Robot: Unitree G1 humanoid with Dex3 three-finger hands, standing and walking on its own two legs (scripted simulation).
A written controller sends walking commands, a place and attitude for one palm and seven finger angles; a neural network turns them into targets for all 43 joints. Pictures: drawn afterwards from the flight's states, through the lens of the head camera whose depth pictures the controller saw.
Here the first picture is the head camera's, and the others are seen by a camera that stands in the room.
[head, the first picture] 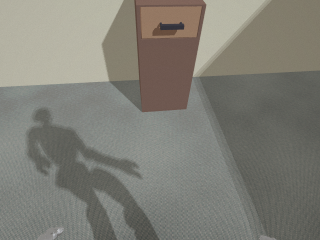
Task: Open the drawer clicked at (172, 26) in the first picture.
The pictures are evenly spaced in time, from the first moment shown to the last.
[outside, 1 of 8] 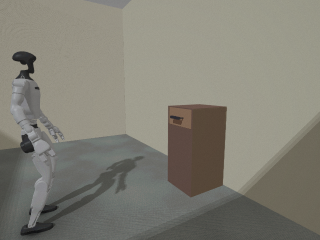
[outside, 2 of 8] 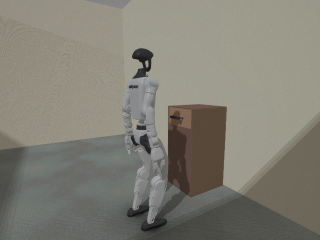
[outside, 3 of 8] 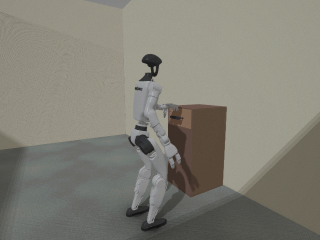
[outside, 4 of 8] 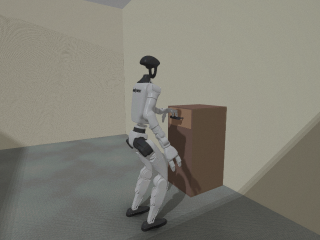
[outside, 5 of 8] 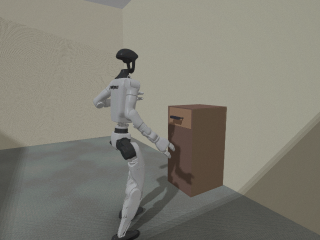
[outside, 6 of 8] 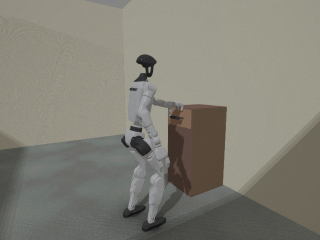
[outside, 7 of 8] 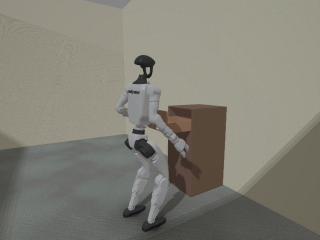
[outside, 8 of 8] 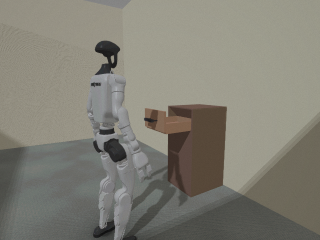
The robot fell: no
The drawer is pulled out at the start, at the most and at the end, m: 0.00 0.30 0.29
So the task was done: yes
